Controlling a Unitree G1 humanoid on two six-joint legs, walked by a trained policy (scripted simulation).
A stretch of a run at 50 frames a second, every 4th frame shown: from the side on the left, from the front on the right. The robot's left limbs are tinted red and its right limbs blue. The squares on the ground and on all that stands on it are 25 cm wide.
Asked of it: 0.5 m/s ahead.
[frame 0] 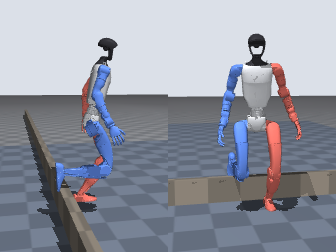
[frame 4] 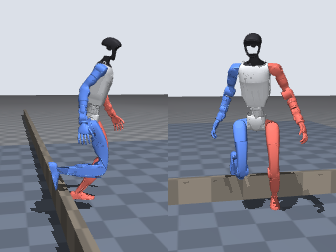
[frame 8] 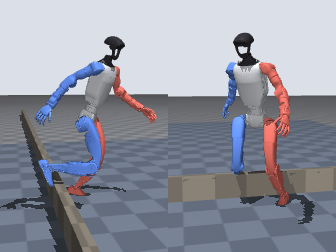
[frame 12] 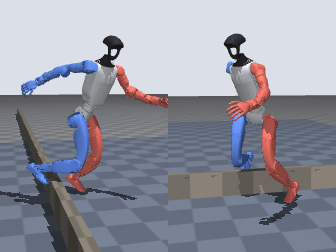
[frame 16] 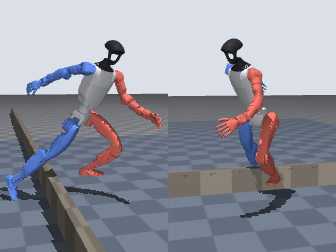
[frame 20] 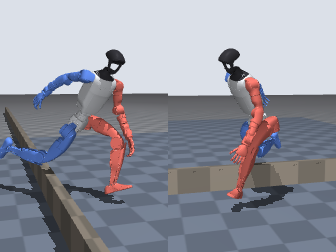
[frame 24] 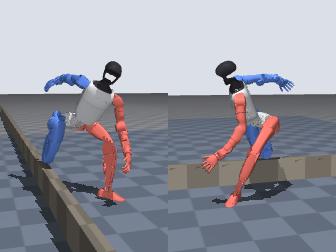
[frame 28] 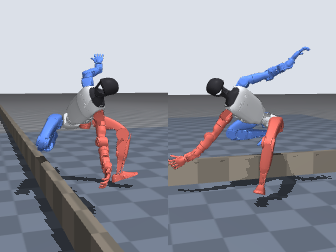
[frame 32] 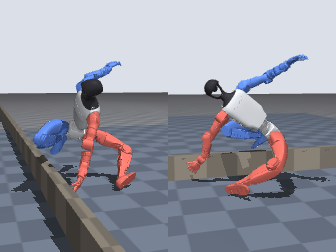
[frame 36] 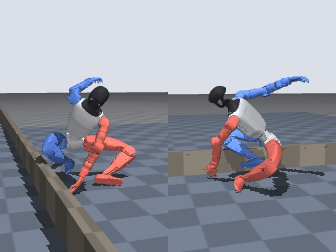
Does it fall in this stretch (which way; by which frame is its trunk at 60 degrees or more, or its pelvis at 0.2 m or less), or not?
yes: goes over forward and to its right; its trunk at 60 degrees or more by frame 28
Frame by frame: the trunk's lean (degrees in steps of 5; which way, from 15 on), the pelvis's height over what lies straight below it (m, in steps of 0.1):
0: 10, 0.7
4: 15 forward, 0.7
8: 20 forward, 0.7
12: 25 forward and to its right, 0.7
16: 30 forward and to its right, 0.7
20: 35 forward and to its right, 0.6
24: 35 forward and to its right, 0.5
28: 60 forward and to its right, 0.5
32: 55 to its right, 0.4
36: 50 forward and to its right, 0.3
